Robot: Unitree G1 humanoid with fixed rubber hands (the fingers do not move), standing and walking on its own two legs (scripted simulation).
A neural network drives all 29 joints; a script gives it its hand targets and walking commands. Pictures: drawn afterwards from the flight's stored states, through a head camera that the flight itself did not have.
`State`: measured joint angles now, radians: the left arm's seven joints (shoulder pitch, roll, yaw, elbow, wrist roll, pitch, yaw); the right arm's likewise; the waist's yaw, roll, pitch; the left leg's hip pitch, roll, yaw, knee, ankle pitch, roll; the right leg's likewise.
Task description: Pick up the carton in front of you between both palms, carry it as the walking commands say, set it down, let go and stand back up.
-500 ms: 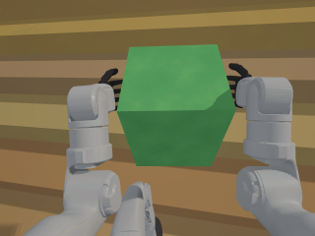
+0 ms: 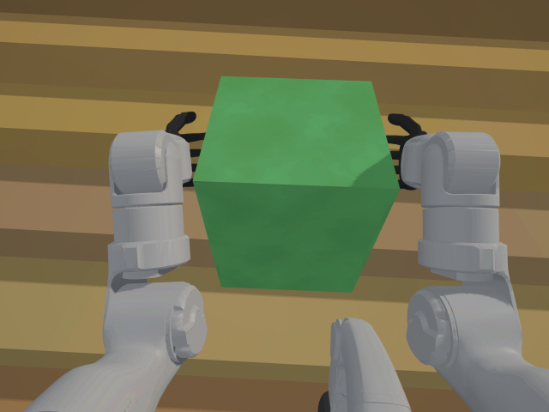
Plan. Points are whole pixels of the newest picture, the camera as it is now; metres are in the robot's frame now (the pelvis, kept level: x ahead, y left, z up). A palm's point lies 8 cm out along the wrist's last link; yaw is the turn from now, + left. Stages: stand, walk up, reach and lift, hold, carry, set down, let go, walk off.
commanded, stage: carry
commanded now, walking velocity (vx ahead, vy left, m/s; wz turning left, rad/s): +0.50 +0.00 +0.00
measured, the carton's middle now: (290, 191) +0.40 -0.01 +0.13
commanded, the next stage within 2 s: none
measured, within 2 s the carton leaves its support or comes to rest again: neither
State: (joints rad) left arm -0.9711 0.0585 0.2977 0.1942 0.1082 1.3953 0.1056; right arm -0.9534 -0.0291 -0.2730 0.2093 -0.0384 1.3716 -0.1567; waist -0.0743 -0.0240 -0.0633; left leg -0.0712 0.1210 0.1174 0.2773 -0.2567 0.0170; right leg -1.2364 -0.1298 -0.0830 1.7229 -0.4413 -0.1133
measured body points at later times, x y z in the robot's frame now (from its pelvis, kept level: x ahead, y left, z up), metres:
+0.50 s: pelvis +0.29 -0.02 +0.15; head +0.30 -0.05 +0.60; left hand +0.67 +0.14 +0.36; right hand +0.70 -0.16 +0.35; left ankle +0.45 +0.11 -0.34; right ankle +0.17 -0.14 -0.60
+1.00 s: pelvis +0.60 -0.02 +0.31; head +0.61 +0.01 +0.76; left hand +1.00 +0.13 +0.51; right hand +0.99 -0.17 +0.52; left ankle +0.50 +0.10 -0.44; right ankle +0.78 -0.15 -0.22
